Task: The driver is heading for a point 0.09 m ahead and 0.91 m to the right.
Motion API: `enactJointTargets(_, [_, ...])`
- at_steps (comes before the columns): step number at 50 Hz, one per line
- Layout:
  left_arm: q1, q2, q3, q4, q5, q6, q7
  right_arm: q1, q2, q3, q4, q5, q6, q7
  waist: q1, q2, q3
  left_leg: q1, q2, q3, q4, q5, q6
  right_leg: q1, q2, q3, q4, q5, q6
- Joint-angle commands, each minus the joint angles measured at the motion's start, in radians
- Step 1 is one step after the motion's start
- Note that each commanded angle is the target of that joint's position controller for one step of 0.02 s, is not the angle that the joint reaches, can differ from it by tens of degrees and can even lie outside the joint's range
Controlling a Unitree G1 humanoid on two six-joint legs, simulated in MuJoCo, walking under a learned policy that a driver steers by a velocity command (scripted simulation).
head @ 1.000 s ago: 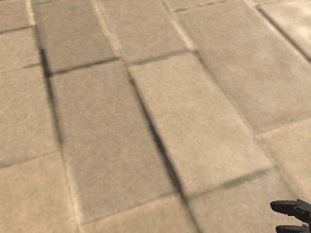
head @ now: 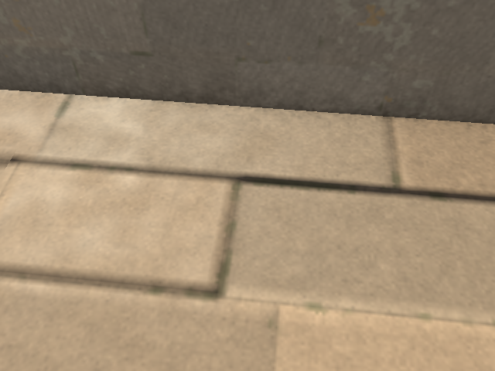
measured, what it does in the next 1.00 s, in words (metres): walks ahead, turning right: right foot, then left foot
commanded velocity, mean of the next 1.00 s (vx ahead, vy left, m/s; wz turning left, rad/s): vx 0.89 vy -0.07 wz -0.72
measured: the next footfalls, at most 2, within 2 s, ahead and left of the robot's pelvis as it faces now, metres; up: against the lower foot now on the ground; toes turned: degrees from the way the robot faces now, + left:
right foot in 0.26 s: +0.42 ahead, -0.06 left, +0.00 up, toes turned -18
left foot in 0.64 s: +0.86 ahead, -0.07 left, +0.00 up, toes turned -36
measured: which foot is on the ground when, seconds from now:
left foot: down 0.00-0.26, up 0.28-0.62, down 0.64-1.00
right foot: up 0.00-0.24, down 0.26-0.66, up 0.68-1.00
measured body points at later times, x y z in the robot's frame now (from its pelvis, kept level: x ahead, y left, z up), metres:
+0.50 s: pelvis +0.46 -0.06 +0.00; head +0.50 -0.07 +0.45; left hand +0.58 +0.21 -0.13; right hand +0.56 -0.37 -0.06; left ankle +0.68 +0.06 -0.67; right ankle +0.38 -0.05 -0.73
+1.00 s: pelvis +0.86 -0.24 +0.00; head +0.91 -0.26 +0.45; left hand +1.19 -0.25 -0.08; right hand +0.58 -0.39 -0.10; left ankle +0.83 -0.05 -0.73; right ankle +0.95 -0.46 -0.69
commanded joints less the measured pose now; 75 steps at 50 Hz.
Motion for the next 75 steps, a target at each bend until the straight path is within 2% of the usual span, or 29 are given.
enactJointTargets(1, [-0.101,-0.07,-0.04,-0.14,0.004,0.006,-0.029,0.036,-0.016,0.006,0.002,0.018,-0.039,0.019,0.021,0.118,0.046,0.067,0.258,-0.149,-0.286,0.245,0.064,-0.207,-0.093,0.047,-0.035,0.101,0.001])
enactJointTargets(8, [-0.262,-0.049,-0.053,-0.187,-0.004,0.0,-0.054,0.122,-0.123,-0.009,0.053,0.014,-0.042,-0.005,0.042,0.104,0.091,0.154,0.185,0.15,-0.262,1.103,0.014,0.041,0.043,-0.216,-0.505,0.241,-0.071])
enactJointTargets(11, [0.093,0.044,-0.009,-0.079,-0.009,-0.004,-0.02,0.06,-0.218,-0.032,0.021,0.012,0.002,-0.024,0.237,0.177,-0.104,0.163,0.249,0.12,0.217,1.447,0.024,0.424,0.123,-0.181,-0.531,0.105,-0.123])
enactJointTargets(12, [0.312,0.09,0.023,-0.006,-0.011,-0.008,0.002,0.006,-0.212,-0.031,-0.005,0.008,0.014,-0.018,0.319,0.15,-0.188,0.002,0.243,0.099,0.531,1.269,0.036,0.709,0.121,-0.102,-0.622,0.085,-0.161])
enactJointTargets(13, [0.284,0.138,0.064,0.008,-0.051,0.006,0.033,-0.026,-0.164,-0.029,-0.016,0.004,0.02,-0.002,0.273,-0.042,-0.163,-0.263,0.049,0.092,0.924,0.265,0.011,0.875,0.051,0.057,-0.705,0.015,-0.183])
enactJointTargets(14, [0.153,0.25,0.071,-0.053,-0.009,0.021,0.033,0.069,-0.067,0.0,-0.124,0.0,0.004,0.005,0.084,-0.171,-0.226,-0.609,-0.03,-0.01,1.229,-0.225,-0.032,1.037,-0.185,0.552,-0.743,0.18,-0.332])
enactJointTargets(15, [0.247,0.237,0.077,-0.076,0.005,0.03,0.047,-0.007,-0.118,0.004,-0.178,0.017,-0.022,0.004,0.163,-0.038,-0.359,-0.72,-0.028,-0.205,1.251,-0.175,-0.033,1.099,-0.258,0.791,-0.935,-0.054,-0.424])
enactJointTargets(18, [0.161,0.123,0.051,-0.015,-0.013,-0.019,0.072,-0.097,-0.107,0.02,-0.168,-0.016,-0.024,0.0,0.025,0.153,0.003,-0.61,0.092,-0.23,0.91,-0.127,-0.037,0.597,-0.148,0.602,-1.056,0.065,-0.302])
enactJointTargets(29, [0.228,0.1,0.045,0.042,-0.038,-0.081,0.041,-0.299,-0.062,0.04,-0.245,0.009,0.017,0.023,0.067,0.031,0.012,-0.141,0.023,-0.141,0.118,0.359,-0.006,0.386,-0.015,0.383,-1.03,0.534,-0.128])
enactJointTargets(32, [0.194,0.152,0.05,0.064,-0.011,-0.078,0.045,0.086,-0.164,-0.016,-0.141,0.008,0.006,-0.015,-0.152,0.039,-0.186,0.247,-0.008,-0.123,0.109,0.102,0.045,0.402,-0.001,0.32,-0.511,0.802,-0.052])
enactJointTargets(33, [0.132,0.049,0.02,0.031,0.007,-0.094,0.048,0.315,-0.241,-0.042,-0.1,-0.01,0.001,-0.039,-0.246,0.165,-0.306,0.47,0.169,-0.331,0.1,-0.24,0.065,0.224,0.064,0.255,-0.12,0.461,-0.041])
enactJointTargets(34, [0.272,-0.067,-0.015,-0.017,-0.04,-0.101,0.04,0.217,-0.319,-0.056,-0.086,-0.028,-0.005,-0.025,-0.073,0.545,-0.379,0.573,0.406,-1.021,-0.213,-0.474,0.171,-0.067,0.201,0.175,0.111,-0.165,0.006])
enactJointTargets(36, [0.128,0.039,-0.007,0.017,-0.007,-0.083,0.039,0.011,-0.15,-0.037,-0.124,-0.021,-0.002,0.0,-0.053,0.134,-0.11,0.335,0.358,-0.868,-0.24,-0.491,0.22,-0.179,0.04,0.154,0.091,-0.021,-0.004])
enactJointTargets(38, [0.05,0.023,-0.005,0.024,0.023,-0.061,0.012,0.05,-0.103,-0.026,-0.052,-0.012,-0.02,-0.008,-0.037,-0.028,0.024,0.145,0.316,-0.648,-0.193,0.083,0.199,-0.119,0.021,0.189,0.001,0.005,0.017])
enactJointTargets(42, [0.038,-0.042,-0.031,0.007,0.05,-0.017,-0.039,0.119,-0.093,-0.018,0.06,0.05,-0.06,0.01,0.028,0.105,-0.007,0.108,0.272,-0.323,-0.142,0.804,0.115,-0.102,0.037,0.16,-0.157,0.046,0.036])
enactJointTargets(46, [-0.219,-0.085,-0.071,-0.088,0.031,-0.031,-0.099,0.15,-0.089,-0.032,0.115,0.039,-0.058,0.002,-0.01,0.191,0.038,-0.007,0.158,-0.118,-0.29,0.783,0.073,0.059,0.031,-0.032,-0.615,0.32,0.023])
enactJointTargets(47, [-0.116,-0.063,-0.05,-0.145,0.005,-0.031,-0.109,0.201,-0.236,-0.067,0.082,0.092,-0.037,-0.063,0.037,0.158,0.12,0.057,0.212,-0.194,-0.136,0.997,0.037,-0.004,0.071,-0.013,-0.602,0.174,0.033])
enactJointTargets(48, [-0.082,-0.052,-0.047,-0.143,0.013,-0.025,-0.13,0.168,-0.234,-0.066,0.078,0.093,-0.023,-0.105,0.089,0.153,0.024,0.06,0.229,-0.149,-0.091,1.082,0.001,0.08,0.064,0.005,-0.69,0.223,0.022])
enactJointTargets(52, [0.122,0.035,0.022,-0.105,-0.014,0.012,-0.108,0.018,-0.283,-0.113,-0.022,0.079,-0.03,-0.137,0.21,0.205,-0.075,-0.065,0.211,-0.062,0.025,1.058,0.046,0.474,0.085,0.013,-0.755,0.282,0.001])
enactJointTargets(53, [0.193,0.054,0.049,-0.072,-0.067,-0.012,-0.054,-0.027,-0.201,-0.083,-0.04,0.071,-0.042,-0.12,0.219,0.221,-0.16,-0.043,0.187,-0.074,0.172,0.974,0.051,0.597,0.075,0.054,-0.806,0.372,-0.017])
enactJointTargets(54, [0.312,0.084,0.054,-0.075,-0.03,-0.001,-0.044,-0.063,-0.202,-0.085,-0.063,0.092,-0.044,-0.131,0.283,0.148,-0.116,-0.11,0.064,-0.056,0.528,0.654,0.017,0.626,0.072,0.098,-0.973,0.374,-0.094])
enactJointTargets(55, [0.238,0.151,0.063,-0.082,-0.02,-0.003,-0.025,0.01,-0.036,-0.032,-0.083,0.024,-0.059,-0.113,0.111,-0.195,-0.141,-0.492,-0.088,-0.084,0.91,-0.382,-0.036,0.873,-0.09,0.321,-0.813,1.069,-0.244])
enactJointTargets(56, [0.209,0.137,0.07,-0.102,-0.019,-0.007,-0.003,0.135,-0.007,0.008,-0.071,0.051,-0.067,-0.092,0.097,-0.106,-0.349,-0.616,-0.102,-0.188,1.105,-0.377,-0.03,0.967,-0.257,0.485,-0.855,1.006,-0.408])
enactJointTargets(59, [0.011,0.02,0.057,-0.182,-0.069,0.002,0.022,0.059,-0.104,-0.007,-0.071,0.016,-0.066,-0.088,0.026,0.136,-0.302,-0.487,0.018,-0.276,0.929,-0.182,-0.008,0.647,-0.134,0.531,-0.971,0.532,-0.285])
enactJointTargets(63, [-0.129,0.006,0.047,-0.245,-0.062,0.024,-0.011,0.024,-0.104,0.001,-0.078,0.051,-0.035,-0.112,-0.026,0.076,-0.115,-0.153,-0.002,-0.209,0.293,-0.201,-0.002,0.16,0.018,0.372,-0.972,0.742,-0.215])
enactJointTargets(66, [-0.065,-0.008,0.043,-0.268,-0.077,0.035,-0.049,0.124,-0.159,-0.027,-0.032,0.066,-0.026,-0.11,-0.049,0.02,-0.211,0.263,0.005,-0.234,-0.015,0.332,0.041,0.043,0.102,0.396,-0.86,0.045,-0.071])
enactJointTargets(68, [-0.007,-0.09,0.012,-0.335,-0.055,0.016,-0.056,0.131,-0.289,-0.065,-0.067,0.001,-0.011,-0.134,-0.027,0.183,-0.255,0.333,0.534,-0.77,-0.168,-0.032,0.254,-0.169,0.151,0.339,-0.396,-0.338,0.072])
enactJointTargets(71, [0.03,0.078,0.053,-0.378,-0.041,0.044,-0.027,-0.135,-0.202,-0.055,-0.099,0.05,0.006,-0.139,0.062,0.215,-0.049,0.13,0.468,-0.666,-0.19,-0.115,0.198,-0.272,-0.009,0.221,-0.122,-0.134,0.146])
enactJointTargets(75, [0.069,-0.024,0.031,-0.345,-0.042,0.075,-0.03,-0.088,-0.179,-0.053,-0.067,0.054,0.015,-0.12,0.065,0.101,0.041,0.082,0.281,-0.239,-0.077,0.296,0.088,-0.207,-0.017,0.174,-0.075,0.051,0.142])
